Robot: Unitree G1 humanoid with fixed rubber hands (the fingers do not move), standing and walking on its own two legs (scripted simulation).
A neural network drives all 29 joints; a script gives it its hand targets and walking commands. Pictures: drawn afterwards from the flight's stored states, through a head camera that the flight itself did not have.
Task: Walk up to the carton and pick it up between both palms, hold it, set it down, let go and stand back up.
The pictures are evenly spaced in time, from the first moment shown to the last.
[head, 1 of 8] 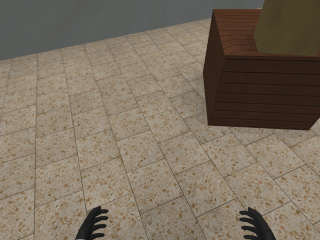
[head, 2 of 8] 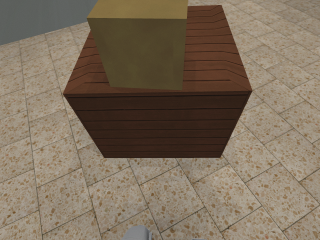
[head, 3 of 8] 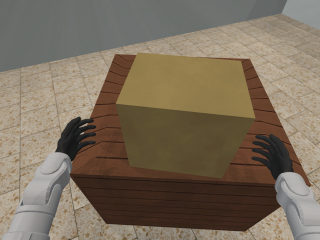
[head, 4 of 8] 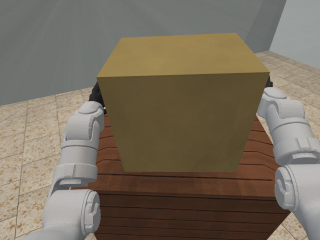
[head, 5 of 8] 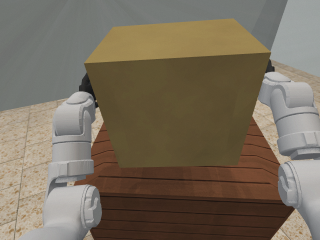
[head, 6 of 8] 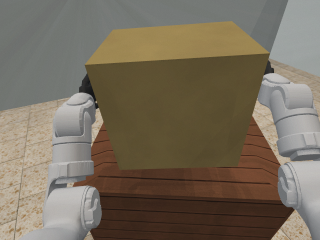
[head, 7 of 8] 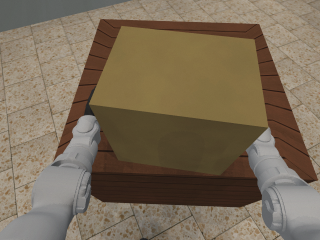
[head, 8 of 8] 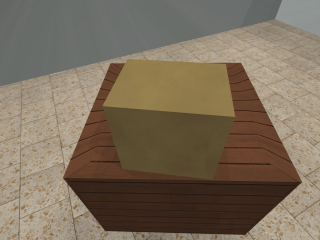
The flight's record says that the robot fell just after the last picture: no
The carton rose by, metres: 0.23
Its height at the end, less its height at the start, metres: +0.00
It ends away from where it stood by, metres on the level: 0.00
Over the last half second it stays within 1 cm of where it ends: yes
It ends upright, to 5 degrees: yes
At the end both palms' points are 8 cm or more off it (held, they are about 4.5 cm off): yes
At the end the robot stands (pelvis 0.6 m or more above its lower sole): yes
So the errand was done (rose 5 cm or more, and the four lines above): yes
